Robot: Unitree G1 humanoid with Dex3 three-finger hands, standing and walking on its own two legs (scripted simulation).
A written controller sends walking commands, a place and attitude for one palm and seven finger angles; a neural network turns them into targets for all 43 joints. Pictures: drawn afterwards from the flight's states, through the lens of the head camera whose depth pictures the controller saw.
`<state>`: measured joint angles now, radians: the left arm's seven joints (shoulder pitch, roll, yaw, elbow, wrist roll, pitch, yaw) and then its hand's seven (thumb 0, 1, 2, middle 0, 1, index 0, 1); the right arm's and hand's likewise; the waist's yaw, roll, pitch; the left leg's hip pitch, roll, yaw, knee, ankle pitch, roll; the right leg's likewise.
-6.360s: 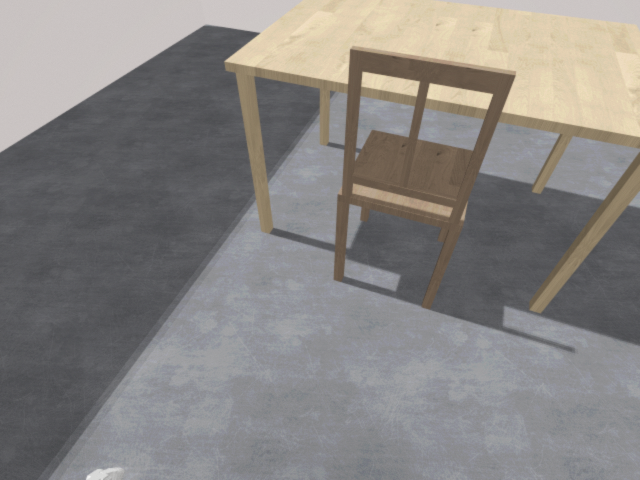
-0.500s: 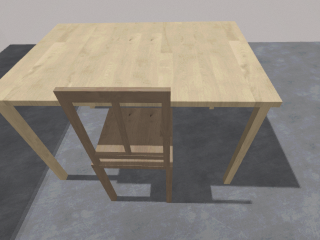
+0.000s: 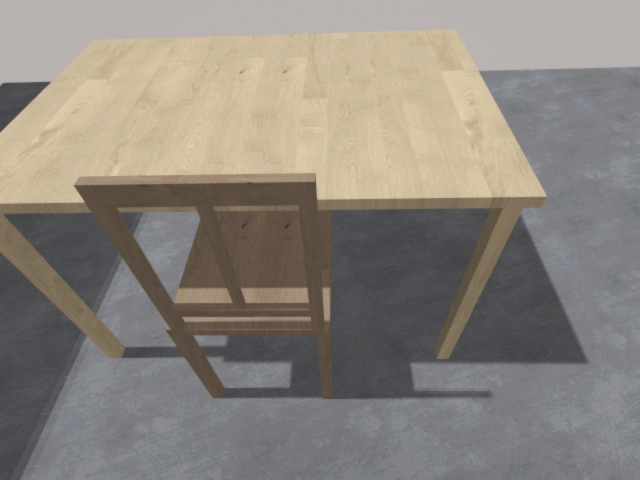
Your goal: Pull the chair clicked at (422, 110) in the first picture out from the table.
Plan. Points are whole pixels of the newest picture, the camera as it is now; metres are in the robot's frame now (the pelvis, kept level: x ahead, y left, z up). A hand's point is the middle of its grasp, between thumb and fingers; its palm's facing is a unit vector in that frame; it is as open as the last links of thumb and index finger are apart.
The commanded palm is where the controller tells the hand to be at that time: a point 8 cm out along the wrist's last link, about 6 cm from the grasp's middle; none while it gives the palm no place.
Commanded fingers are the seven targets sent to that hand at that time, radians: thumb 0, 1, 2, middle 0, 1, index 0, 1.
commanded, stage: look again from close up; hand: left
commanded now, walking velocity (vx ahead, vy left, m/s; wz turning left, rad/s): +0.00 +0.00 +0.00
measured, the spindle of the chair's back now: (224, 262) +0.49 +0.21 -0.08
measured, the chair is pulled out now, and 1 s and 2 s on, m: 0.00 0.00 0.00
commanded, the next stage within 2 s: shuffle to correct the standing spot in 0.34 s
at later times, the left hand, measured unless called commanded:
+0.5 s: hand out of the picture -0.01 +0.17 -0.17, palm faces +0.05 -0.98 -0.20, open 7.4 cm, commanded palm none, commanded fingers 0.00 0.90 0.90 -0.20 -0.30 -0.20 -0.30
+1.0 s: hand out of the picture +0.04 +0.18 -0.18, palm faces +0.06 -0.98 -0.21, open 7.3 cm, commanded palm none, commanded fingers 0.00 0.90 0.90 -0.20 -0.30 -0.20 -0.30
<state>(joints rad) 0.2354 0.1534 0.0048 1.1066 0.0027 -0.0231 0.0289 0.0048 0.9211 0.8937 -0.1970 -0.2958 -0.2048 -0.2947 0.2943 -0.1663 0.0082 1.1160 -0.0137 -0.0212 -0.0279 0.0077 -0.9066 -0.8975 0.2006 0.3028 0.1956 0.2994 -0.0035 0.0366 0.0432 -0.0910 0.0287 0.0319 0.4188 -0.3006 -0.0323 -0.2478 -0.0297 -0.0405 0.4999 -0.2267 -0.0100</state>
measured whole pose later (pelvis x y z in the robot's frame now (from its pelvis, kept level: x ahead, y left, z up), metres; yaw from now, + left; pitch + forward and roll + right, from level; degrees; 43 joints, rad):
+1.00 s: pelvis +0.04 +0.01 +0.00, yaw +0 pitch +0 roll +1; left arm 0.27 0.14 0.03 1.11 0.00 -0.02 0.05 0.02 0.93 0.89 -0.20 -0.30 -0.20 -0.29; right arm 0.32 -0.09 0.00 1.12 0.00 -0.03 -0.05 0.01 -0.91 -0.90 0.20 0.30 0.20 0.30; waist 0.00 0.00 0.07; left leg -0.08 0.03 0.03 0.48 -0.37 -0.02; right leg -0.25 -0.04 -0.05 0.60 -0.30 0.00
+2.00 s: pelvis -0.02 +0.04 +0.00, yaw +3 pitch -1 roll +0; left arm 0.37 0.13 -0.02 1.09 0.01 -0.02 0.04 0.00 0.91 0.89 -0.20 -0.30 -0.20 -0.29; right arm 0.31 -0.13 0.00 1.12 0.00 -0.01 -0.01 0.01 -0.91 -0.90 0.20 0.30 0.20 0.30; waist 0.00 -0.02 0.03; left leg -0.23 -0.03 0.05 0.48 -0.23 0.05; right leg -0.25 -0.05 0.01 0.46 -0.19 0.05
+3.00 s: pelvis +0.02 +0.04 +0.00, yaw +2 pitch -2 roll +0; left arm 0.35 0.14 0.00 1.10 0.02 -0.01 0.03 0.00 0.91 0.89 -0.20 -0.30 -0.20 -0.29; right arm 0.30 -0.12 0.00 1.16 -0.01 -0.01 -0.02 0.01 -0.91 -0.90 0.20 0.30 0.20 0.30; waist 0.00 -0.03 0.01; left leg -0.15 -0.03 0.06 0.45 -0.28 0.04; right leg -0.20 -0.05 0.02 0.48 -0.26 0.02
